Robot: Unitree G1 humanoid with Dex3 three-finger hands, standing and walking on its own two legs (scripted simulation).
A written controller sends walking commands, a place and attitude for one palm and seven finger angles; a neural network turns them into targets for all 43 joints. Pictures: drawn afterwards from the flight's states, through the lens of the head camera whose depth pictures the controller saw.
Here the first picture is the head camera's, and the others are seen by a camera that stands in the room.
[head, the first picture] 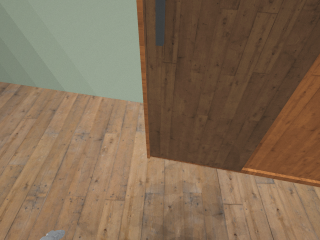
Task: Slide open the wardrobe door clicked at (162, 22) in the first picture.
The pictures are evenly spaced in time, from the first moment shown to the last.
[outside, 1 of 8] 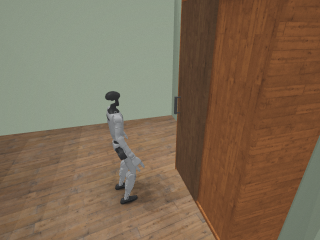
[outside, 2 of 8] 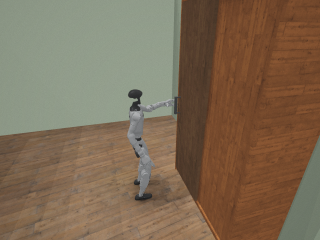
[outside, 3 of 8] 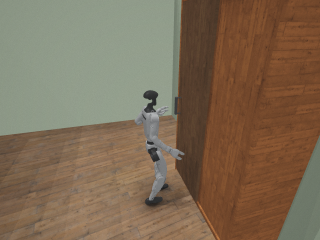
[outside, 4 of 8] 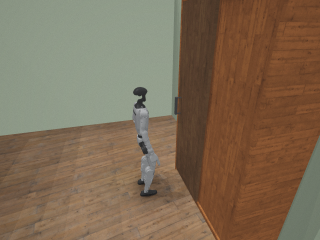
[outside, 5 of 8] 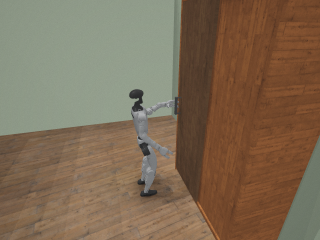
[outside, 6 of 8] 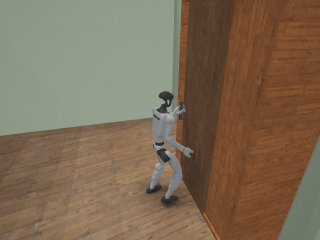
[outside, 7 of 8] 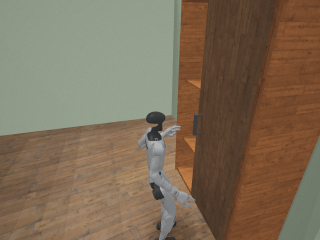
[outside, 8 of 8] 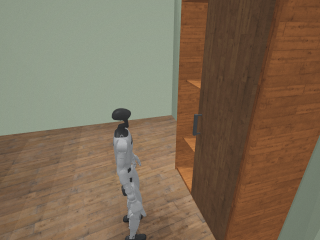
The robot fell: no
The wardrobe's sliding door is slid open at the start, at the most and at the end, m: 0.00 0.53 0.53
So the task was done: yes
